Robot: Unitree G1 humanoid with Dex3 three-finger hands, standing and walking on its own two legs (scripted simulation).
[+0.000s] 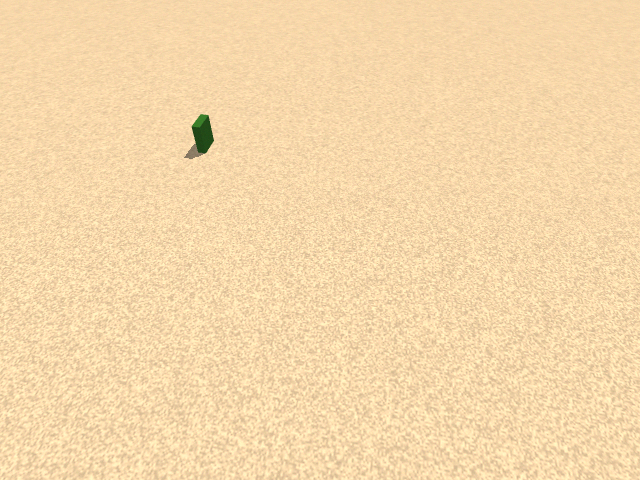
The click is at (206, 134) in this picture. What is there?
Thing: carton on end
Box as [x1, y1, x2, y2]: [191, 114, 213, 152]
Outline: 200,114 191,126 198,151 205,152 213,141 208,115
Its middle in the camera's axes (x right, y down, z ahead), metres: -0.61 -0.56 +2.05
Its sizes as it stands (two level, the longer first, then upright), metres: 0.117 0.043 0.154
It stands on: the floor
